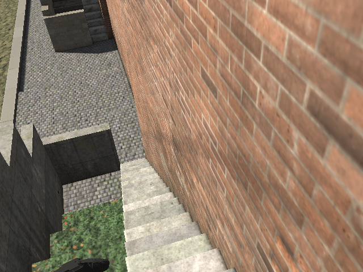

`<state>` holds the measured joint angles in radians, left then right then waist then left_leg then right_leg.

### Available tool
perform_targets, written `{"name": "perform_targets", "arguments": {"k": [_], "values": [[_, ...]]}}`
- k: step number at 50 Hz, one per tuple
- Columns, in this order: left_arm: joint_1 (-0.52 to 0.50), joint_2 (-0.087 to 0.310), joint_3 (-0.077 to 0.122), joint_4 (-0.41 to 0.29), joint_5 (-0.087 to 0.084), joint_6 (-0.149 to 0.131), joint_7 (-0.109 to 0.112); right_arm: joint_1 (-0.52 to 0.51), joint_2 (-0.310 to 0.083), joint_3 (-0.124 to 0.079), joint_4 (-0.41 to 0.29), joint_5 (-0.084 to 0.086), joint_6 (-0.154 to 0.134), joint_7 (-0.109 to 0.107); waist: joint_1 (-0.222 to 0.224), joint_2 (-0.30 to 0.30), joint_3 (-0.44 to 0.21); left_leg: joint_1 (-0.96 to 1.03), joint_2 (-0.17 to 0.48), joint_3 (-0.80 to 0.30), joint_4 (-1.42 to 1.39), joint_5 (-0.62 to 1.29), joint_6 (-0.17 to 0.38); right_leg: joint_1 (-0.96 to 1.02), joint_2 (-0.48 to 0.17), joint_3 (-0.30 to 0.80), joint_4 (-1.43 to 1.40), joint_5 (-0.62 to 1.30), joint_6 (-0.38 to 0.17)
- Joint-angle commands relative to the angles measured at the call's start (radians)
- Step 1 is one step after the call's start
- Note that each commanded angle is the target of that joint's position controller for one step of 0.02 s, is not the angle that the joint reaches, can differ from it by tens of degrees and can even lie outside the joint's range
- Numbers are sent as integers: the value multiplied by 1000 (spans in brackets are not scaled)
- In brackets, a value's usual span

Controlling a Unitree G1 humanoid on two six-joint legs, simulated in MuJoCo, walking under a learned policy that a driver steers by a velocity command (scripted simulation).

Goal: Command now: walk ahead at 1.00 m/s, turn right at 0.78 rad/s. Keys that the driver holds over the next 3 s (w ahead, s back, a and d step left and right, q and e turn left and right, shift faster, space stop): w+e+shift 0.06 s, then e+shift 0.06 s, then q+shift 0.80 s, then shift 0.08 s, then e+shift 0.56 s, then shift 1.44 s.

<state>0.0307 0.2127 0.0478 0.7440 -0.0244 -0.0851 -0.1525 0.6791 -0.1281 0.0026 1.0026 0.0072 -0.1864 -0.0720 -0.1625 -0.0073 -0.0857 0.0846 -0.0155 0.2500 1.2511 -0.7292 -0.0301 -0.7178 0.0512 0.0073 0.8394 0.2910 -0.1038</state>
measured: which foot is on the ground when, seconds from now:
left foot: down 0.00-0.08, up 0.10-0.26, down 0.28-0.52, up 0.54-0.84, down 0.86-1.00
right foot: up 0.00-0.14, down 0.16-0.30, up 0.32-0.50, down 0.52-0.76, up 0.78-1.00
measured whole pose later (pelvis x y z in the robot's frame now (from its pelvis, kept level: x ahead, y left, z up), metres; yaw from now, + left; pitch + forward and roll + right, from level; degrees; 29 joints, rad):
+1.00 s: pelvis +0.77 -0.03 -0.68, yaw +18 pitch -1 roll +6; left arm 0.06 0.17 0.00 0.68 -0.02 -0.02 0.08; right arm 0.29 -0.27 -0.05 0.72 0.00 0.02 0.02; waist -0.02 -0.01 0.19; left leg -0.44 -0.29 -0.10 0.78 -0.23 0.11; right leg -0.85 0.01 0.27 1.57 -0.31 0.06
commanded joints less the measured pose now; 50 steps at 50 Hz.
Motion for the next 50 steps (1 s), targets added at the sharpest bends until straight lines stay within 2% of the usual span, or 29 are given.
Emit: {"name": "perform_targets", "arguments": {"k": [1, 3, 6, 8, 9, 10, 11, 12, 13, 14, 15, 16, 18, 20, 25, 27, 28, 29, 32, 34, 35, 38, 39, 43, 44, 45, 47, 49, 50], "values": [[-212, 35, 12, -95, -39, -102, -18, 309, -15, -6, 137, -29, 42, -7, -49, -153, 488, 218, 226, -272, -127, 783, -26, -706, 16, -113, -137, -161, 3], [382, 68, 25, 132, 54, -96, -80, 0, -160, -8, 51, -88, 63, 11, 234, -169, -32, -570, 114, -58, 227, 809, -46, 930, 95, -252, -152, 701, -20], [1019, 257, 73, 331, 68, 5, 26, -621, -388, -62, -128, -86, 58, -31, 644, -215, 144, -711, -143, -54, 1018, -145, -319, 1146, -73, -27, -585, 814, -63], [933, 58, -22, 379, 134, -55, 85, -516, -292, -74, -198, -11, 79, 1, 443, 57, 216, -667, -251, -226, 1097, -362, -236, 1015, -146, 153, -514, 436, 19], [626, 445, 50, 310, 13, -59, 117, 57, 27, 3, -226, 52, 157, 81, -28, -112, -90, -1539, -64, -623, 1027, -136, -145, 1766, -523, 713, -164, -300, -226], [317, 249, 36, 115, 11, 19, 151, 36, -113, 6, -165, 21, 177, 104, 67, 312, -192, -826, 28, -459, 526, 74, 14, 1022, -322, 479, -433, -586, -14], [20, 397, 63, 47, -37, 75, 201, 126, -151, 1, -227, 9, 257, 122, -234, -69, 8, -522, -89, -206, 195, 295, 77, 365, -357, 553, -840, -1197, 177], [-230, 438, 62, -23, -13, 97, 212, 177, -151, 8, -228, 24, 295, 108, -338, -125, 163, -341, -6, -272, 109, 200, 55, -94, -376, 475, -908, -1134, 254], [-163, 284, 49, -57, 37, 58, 237, -11, -246, -8, -230, 42, 317, 66, -145, 30, 237, -315, 43, -303, 19, 468, 29, -226, -442, 594, -829, -957, 235], [-152, 277, 23, -47, 25, 41, 247, 10, -169, 17, -245, 44, 337, 58, -153, 11, 235, -331, 137, -399, -251, 345, 29, -188, -452, 468, -788, -827, 210], [29, 233, 39, -25, -34, 30, 231, 33, -237, -11, -234, 3, 313, 60, -95, 243, 104, -280, 74, -359, -407, 467, 55, 32, -265, 188, -549, -648, 163], [-19, 247, 55, -80, -43, 66, 221, 133, -338, -40, -147, -55, 283, 71, -138, 414, 241, -501, -3, -354, -690, 537, 103, 336, -96, -53, -363, -438, 294], [172, 327, 102, -94, -49, 124, 223, -322, -453, -118, -272, -6, 153, 38, 181, 787, 431, -433, 108, -741, -837, 676, 146, 241, -47, 149, 42, -797, 249], [299, 290, 95, -17, -17, 98, 193, -541, -315, -122, -402, 38, 124, 34, 317, 214, 285, -292, 9, -614, -738, 752, 64, 379, -57, 115, -460, -450, 122], [386, 160, 38, 101, 30, 123, 204, -468, -149, -69, -485, 31, 240, 68, 275, -143, 135, -578, -144, -489, -76, 105, -34, 1024, -167, 70, -751, 289, 107], [395, 236, 37, 48, 49, 143, 201, -471, -118, -35, -498, 37, 242, 98, 307, -110, 108, -758, -179, -433, -68, -29, -34, 1167, -199, 39, -453, 808, 101], [487, 408, 100, 179, 18, 106, 169, -394, -78, -29, -577, -4, 230, 108, 209, -252, 81, -1031, -126, -362, -211, -29, -75, 1456, -379, 64, -177, 1187, -47], [522, 403, 111, 159, -16, 69, 152, -405, -166, -43, -581, -10, 241, 80, 287, -424, -113, -1095, -67, -419, 220, -21, -135, 1561, -483, 200, -49, 1345, -160], [438, 277, 66, 50, -39, 8, 220, -589, -332, -89, -591, -30, 226, 54, 322, -148, -90, -1022, 47, -560, 36, 376, -97, 1164, -385, 148, -171, 491, -64], [381, 144, 7, 54, -37, 5, 280, -675, -199, -54, -612, -18, 202, 99, 280, -47, 164, -840, 47, -358, -558, 814, -96, 803, -271, 18, -187, 299, 47], [314, 149, 2, 58, 22, -7, 302, -536, -111, -41, -552, -37, 196, 97, 181, -126, 158, -506, -14, -280, -370, 1023, -98, 404, -272, -10, -60, 167, 68], [240, 62, -13, -28, -2, -36, 322, -311, -193, -86, -421, 21, 169, 161, 87, 32, 178, -173, -8, -258, -835, 1828, -118, -27, -103, -221, 245, -771, 170], [277, 90, -6, 3, -4, -8, 310, -191, -124, -75, -365, -11, 174, 153, 39, 96, 136, -7, -65, -239, -957, 1925, -103, -17, -22, -234, 352, -986, 143], [24, 263, 60, -107, 10, 55, 294, 148, -327, -116, -275, -41, 156, 100, -219, 327, 139, 334, 3, -424, -815, 1747, 36, -424, 20, -142, 1434, -1140, 245], [77, 166, 37, -138, 78, 57, 290, 78, -376, -109, -296, -51, 147, 83, -73, 385, 161, 258, 32, -538, -702, 2133, 22, -508, 21, -83, 1629, -1193, 219], [261, 67, -34, -290, 21, 55, 242, -270, -626, -171, -392, -37, 142, 104, 217, 494, -153, 486, 385, -1364, -802, 1137, 436, -763, 89, 283, 1367, -894, 233], [323, 309, 42, -107, -60, 53, 221, -516, -341, -123, -528, -80, 132, 107, 240, 104, -234, 135, 427, -1412, -811, 1084, 440, -504, -115, 431, 894, -656, 153], [338, 311, 65, -74, 5, 53, 236, -596, -318, -97, -508, 54, 176, 67, 330, -159, -90, -187, 325, -1103, -688, 1262, 383, -235, -120, 358, 459, -553, 167], [310, 275, 56, -55, 48, 55, 240, -548, -339, -96, -486, -6, 179, 42, 301, -170, -183, -287, 264, -1033, -615, 1503, 380, -17, -105, 278, 539, -289, 167]]}}
Next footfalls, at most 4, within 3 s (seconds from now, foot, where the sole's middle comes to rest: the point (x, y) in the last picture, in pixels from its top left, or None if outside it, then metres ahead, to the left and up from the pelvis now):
0.16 right None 0.40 -0.02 -1.07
0.28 left None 0.29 0.18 -1.02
0.52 right None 0.48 -0.18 -1.17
0.86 left None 0.83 0.07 -1.41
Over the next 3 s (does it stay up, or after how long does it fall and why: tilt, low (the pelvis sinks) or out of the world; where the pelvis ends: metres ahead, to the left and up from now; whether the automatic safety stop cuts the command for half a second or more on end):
stays up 0.97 0.10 -0.81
